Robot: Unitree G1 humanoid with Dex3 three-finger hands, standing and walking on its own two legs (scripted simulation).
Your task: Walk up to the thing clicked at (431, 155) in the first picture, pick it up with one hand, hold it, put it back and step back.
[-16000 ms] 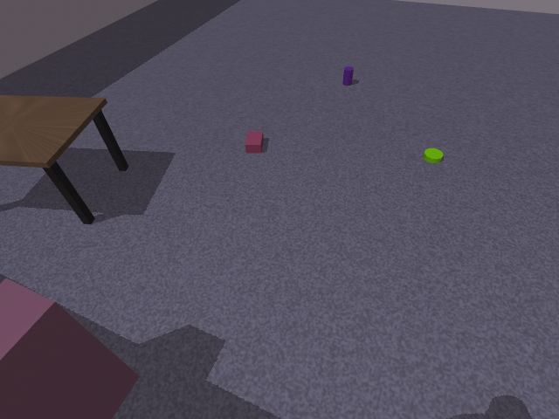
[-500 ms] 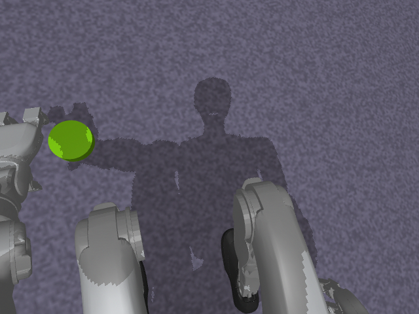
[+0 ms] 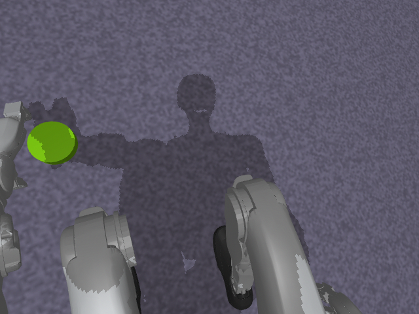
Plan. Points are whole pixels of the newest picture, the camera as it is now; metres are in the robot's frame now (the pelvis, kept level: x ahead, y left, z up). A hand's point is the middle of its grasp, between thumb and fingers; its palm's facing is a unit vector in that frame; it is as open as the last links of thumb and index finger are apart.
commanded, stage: rise first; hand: left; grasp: from above
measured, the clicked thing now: (53, 143) +0.49 +0.28 -0.30
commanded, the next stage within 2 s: approach in 0.80 s
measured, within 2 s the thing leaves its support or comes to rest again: neither
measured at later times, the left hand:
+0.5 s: hand (8, 147) +0.45 +0.32 -0.18, palm faces -0.45 -0.08 -0.89, open 14.2 cm
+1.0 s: hand (5, 148) +0.45 +0.32 -0.17, palm faces -0.45 -0.06 -0.89, open 14.1 cm
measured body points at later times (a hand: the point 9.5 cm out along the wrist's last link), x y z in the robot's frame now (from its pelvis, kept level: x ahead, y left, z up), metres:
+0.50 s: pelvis +0.00 +0.00 +0.00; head +0.25 +0.08 +0.37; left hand +0.47 +0.32 -0.13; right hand +0.05 -0.27 -0.09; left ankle +0.07 +0.13 -0.28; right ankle +0.10 -0.13 -0.28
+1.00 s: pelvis -0.01 +0.00 +0.00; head +0.24 +0.09 +0.37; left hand +0.47 +0.32 -0.12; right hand +0.05 -0.27 -0.09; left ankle +0.07 +0.13 -0.28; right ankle +0.10 -0.13 -0.28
